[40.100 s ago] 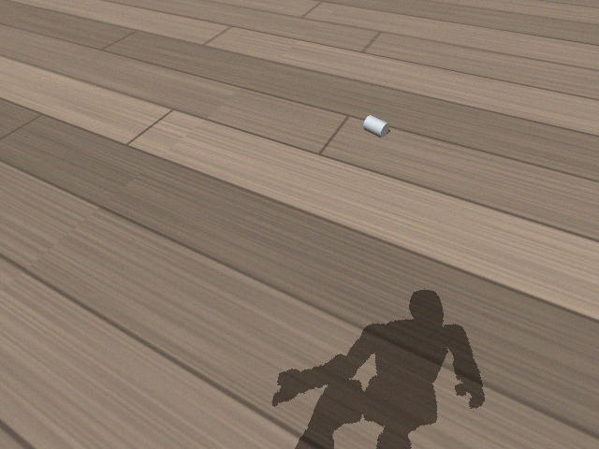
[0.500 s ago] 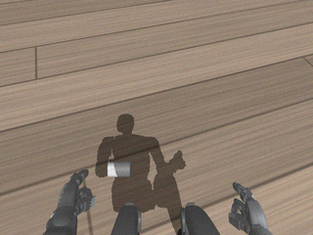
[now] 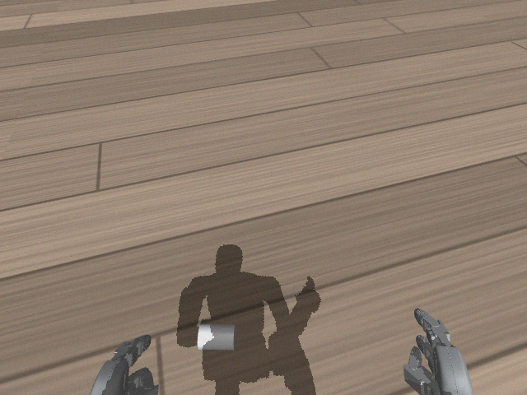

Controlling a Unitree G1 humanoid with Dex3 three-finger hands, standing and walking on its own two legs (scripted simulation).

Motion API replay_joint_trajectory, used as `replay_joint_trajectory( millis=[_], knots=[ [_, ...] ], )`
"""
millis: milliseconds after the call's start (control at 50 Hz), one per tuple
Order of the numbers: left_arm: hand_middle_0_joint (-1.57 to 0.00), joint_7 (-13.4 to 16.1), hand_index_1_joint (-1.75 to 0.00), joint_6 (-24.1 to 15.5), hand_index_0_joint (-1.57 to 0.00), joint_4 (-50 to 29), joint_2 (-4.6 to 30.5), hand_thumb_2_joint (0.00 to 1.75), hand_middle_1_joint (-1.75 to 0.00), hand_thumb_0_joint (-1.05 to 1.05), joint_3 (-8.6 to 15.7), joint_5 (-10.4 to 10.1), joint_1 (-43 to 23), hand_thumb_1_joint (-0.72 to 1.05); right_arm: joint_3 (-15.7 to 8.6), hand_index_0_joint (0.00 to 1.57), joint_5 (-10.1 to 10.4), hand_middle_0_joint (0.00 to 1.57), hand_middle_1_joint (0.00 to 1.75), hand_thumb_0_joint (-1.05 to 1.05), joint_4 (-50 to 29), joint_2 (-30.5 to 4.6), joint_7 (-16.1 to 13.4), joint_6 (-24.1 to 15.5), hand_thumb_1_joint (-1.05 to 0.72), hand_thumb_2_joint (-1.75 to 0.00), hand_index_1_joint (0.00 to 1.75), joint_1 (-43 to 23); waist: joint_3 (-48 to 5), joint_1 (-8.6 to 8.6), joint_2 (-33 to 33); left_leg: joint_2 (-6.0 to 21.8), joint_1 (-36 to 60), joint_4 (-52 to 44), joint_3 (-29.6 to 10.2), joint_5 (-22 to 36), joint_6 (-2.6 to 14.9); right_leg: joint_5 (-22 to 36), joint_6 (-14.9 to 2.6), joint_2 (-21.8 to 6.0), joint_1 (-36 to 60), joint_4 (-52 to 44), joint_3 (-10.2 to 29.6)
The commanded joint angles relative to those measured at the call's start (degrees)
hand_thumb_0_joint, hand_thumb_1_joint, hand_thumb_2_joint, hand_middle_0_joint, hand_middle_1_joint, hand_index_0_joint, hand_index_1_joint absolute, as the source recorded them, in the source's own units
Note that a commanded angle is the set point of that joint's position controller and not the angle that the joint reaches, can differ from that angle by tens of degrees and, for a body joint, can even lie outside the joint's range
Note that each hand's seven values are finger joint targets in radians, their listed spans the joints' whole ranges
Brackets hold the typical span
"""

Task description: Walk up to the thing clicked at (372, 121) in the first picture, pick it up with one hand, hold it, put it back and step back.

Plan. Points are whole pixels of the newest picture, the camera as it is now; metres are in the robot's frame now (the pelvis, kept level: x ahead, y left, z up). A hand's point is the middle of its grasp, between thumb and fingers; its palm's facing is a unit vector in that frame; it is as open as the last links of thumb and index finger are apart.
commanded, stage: home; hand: left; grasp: from above
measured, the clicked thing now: (217, 336) +0.44 +0.18 -0.67
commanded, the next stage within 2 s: stand in 1.80 s
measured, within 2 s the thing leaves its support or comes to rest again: neither
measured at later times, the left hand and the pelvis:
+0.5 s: hand (160, 394) +0.16 +0.17 -0.05, palm faces +0.04 -0.98 -0.20, open 7.4 cm; pelvis +0.00 -0.01 +0.00, yaw +0 degrees
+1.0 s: hand (161, 390) +0.16 +0.17 -0.05, palm faces +0.04 -0.98 -0.20, open 7.4 cm; pelvis +0.00 -0.01 +0.00, yaw +0 degrees
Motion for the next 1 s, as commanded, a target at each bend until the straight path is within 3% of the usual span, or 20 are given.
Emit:
replay_joint_trajectory(
  millis=[0,240,560,980],
  knots=[
    [-0.20,0.17,-0.30,-3.17,-0.20,-11.18,6.05,0.90,-0.30,0.00,3.28,0.88,-2.57,0.90,-2.62,0.20,0.14,0.20,0.30,0.00,-8.01,-6.87,-0.81,-3.90,-0.90,-0.90,0.30,-3.18,-2.08,-0.49,0.81,-0.95,6.45,-11.05,1.02,10.34,0.96,8.55,-1.69,1.77,1.30,-8.13,-2.34],
    [-0.20,0.57,-0.30,-3.45,-0.20,-11.39,6.25,0.90,-0.30,0.00,3.80,0.79,-1.80,0.90,-2.67,0.20,-0.05,0.20,0.30,0.00,-7.47,-6.70,-0.95,-4.23,-0.90,-0.90,0.30,-3.27,-5.00,-0.28,-0.03,-1.19,6.69,-9.53,1.55,12.90,1.12,11.05,-1.65,1.58,2.80,-7.83,-1.85],
    [-0.20,0.44,-0.30,-3.24,-0.20,-10.93,5.99,0.90,-0.30,0.00,3.60,0.55,-1.59,0.90,-2.61,0.20,0.15,0.20,0.30,0.00,-7.27,-6.66,-1.24,-4.55,-0.90,-0.90,0.30,-3.28,-2.91,0.14,-0.83,-1.23,5.10,-9.76,2.00,8.76,1.28,7.45,-1.45,1.37,1.77,-8.64,-1.57],
    [-0.20,0.44,-0.30,-3.13,-0.20,-11.93,6.29,0.90,-0.30,0.00,3.46,0.73,-1.11,0.90,-2.95,0.20,0.17,0.20,0.30,0.00,-7.13,-6.70,-1.24,-4.22,-0.90,-0.90,0.30,-2.94,-5.23,-0.11,-0.19,-1.01,6.67,-8.83,1.71,14.15,1.04,12.09,-1.67,1.47,2.50,-7.10,-1.50]
  ],
)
